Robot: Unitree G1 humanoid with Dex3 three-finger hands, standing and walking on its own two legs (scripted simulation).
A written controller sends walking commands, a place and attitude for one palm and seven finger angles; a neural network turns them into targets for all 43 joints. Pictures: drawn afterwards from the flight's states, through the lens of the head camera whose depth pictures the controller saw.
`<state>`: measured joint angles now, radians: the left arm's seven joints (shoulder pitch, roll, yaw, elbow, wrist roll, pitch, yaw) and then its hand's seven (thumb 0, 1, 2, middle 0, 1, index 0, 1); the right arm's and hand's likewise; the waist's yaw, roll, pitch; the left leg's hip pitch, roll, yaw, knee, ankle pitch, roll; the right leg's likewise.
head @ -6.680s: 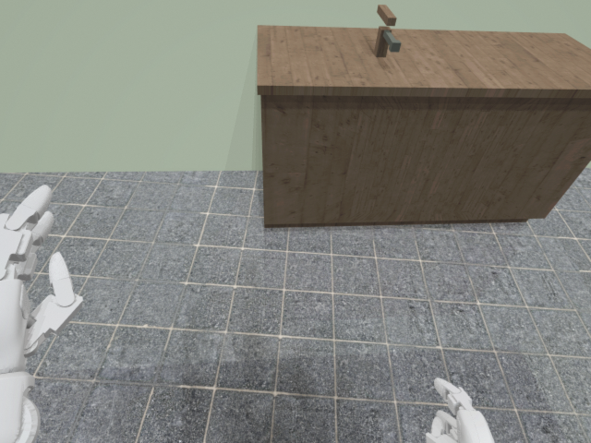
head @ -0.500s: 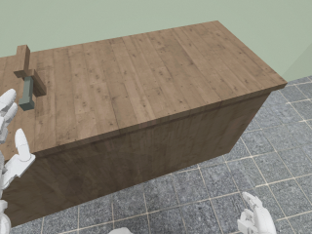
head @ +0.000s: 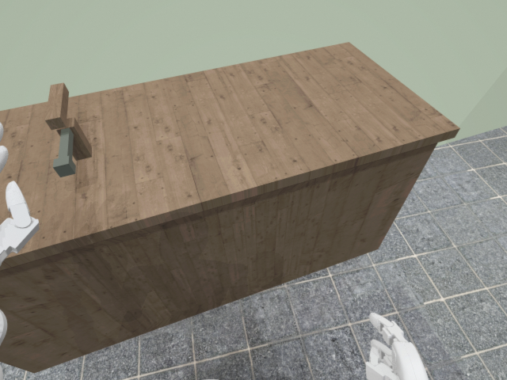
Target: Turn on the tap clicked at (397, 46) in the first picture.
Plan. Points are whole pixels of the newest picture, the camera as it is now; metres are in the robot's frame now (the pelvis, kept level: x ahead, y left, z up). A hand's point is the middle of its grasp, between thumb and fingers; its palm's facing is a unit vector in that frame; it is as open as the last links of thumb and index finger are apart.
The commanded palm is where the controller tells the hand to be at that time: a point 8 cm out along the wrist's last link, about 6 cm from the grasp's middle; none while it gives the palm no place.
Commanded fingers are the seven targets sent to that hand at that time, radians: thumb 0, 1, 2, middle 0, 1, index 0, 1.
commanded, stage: come to a stop and stand still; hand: left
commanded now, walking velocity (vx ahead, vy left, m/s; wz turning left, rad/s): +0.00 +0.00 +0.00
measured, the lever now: (64, 166) +0.46 +0.41 +0.06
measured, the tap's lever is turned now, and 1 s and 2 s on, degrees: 0 0 0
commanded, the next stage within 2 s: look again from close up in 1.70 s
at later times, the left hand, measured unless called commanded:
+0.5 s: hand (4, 257) +0.20 +0.30 +0.18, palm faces +0.39 -0.86 -0.33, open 7.4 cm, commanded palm +0.15 +0.33 +0.18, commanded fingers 0.00 0.90 0.90 -0.20 -0.30 -0.20 -0.30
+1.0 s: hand (8, 224) +0.26 +0.35 +0.15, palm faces +0.41 -0.86 -0.31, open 7.4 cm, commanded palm +0.19 +0.37 +0.18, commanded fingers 0.00 0.90 0.90 -0.20 -0.30 -0.20 -0.30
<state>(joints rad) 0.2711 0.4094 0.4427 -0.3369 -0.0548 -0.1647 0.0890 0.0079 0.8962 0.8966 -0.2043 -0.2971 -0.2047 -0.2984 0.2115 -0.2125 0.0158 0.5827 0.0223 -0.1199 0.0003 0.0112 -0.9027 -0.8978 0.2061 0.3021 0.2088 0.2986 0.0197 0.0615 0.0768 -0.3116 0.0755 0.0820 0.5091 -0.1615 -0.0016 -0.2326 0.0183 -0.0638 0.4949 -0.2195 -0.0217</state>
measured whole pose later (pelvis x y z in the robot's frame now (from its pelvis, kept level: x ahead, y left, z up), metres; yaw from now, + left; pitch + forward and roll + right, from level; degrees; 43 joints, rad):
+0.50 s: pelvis -0.01 +0.05 -0.01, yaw -1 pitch -4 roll -3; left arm 0.36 0.36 0.35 -0.47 -0.03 -0.22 0.10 0.01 0.89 0.90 -0.21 -0.30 -0.21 -0.30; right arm 0.20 -0.19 0.04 0.59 0.00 -0.16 -0.02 0.01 -0.90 -0.90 0.20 0.30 0.21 0.30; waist 0.04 0.00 0.06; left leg -0.34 -0.02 0.00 0.58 -0.18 0.04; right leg -0.24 0.01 0.00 0.52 -0.26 0.00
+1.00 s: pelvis +0.03 +0.09 +0.00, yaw -1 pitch +0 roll -1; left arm 0.35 0.35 0.34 -0.41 -0.05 -0.12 0.13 0.01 0.89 0.90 -0.21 -0.30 -0.21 -0.30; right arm 0.17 -0.21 0.03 0.60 -0.01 -0.11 -0.04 0.01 -0.90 -0.90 0.20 0.30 0.21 0.30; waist 0.03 -0.04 0.04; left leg -0.25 -0.12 0.06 0.39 -0.13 0.12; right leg -0.19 0.04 0.02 0.58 -0.37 -0.03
